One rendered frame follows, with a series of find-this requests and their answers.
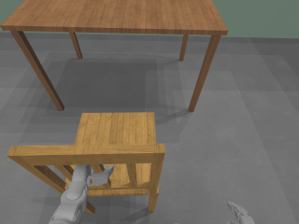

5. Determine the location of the left robot hand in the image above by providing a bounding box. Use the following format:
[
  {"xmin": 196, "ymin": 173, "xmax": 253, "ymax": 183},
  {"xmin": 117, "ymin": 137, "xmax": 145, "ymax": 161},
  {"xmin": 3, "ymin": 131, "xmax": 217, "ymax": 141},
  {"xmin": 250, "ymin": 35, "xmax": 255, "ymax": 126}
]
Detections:
[{"xmin": 71, "ymin": 164, "xmax": 114, "ymax": 187}]

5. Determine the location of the left robot forearm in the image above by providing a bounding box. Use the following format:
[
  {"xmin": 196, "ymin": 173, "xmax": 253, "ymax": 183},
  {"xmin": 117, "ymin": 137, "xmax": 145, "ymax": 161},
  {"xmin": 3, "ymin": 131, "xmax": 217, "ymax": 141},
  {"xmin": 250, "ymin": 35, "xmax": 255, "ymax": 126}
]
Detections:
[{"xmin": 48, "ymin": 180, "xmax": 89, "ymax": 224}]

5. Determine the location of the table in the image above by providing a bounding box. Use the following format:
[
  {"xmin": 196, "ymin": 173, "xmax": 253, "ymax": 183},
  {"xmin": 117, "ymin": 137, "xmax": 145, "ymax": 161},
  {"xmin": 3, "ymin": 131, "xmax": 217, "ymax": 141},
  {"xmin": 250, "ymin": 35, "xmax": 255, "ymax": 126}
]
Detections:
[{"xmin": 0, "ymin": 0, "xmax": 228, "ymax": 112}]

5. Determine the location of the right robot hand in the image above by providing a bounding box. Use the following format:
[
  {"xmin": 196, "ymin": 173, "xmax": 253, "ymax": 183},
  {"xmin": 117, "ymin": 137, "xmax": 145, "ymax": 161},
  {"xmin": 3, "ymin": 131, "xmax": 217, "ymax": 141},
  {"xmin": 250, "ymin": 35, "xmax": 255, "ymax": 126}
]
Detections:
[{"xmin": 226, "ymin": 202, "xmax": 256, "ymax": 224}]

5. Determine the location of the chair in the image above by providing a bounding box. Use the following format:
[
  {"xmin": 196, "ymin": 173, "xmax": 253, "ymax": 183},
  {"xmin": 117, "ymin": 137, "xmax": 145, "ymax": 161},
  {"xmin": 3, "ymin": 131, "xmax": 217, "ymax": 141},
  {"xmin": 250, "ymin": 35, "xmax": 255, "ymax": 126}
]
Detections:
[{"xmin": 7, "ymin": 112, "xmax": 165, "ymax": 215}]

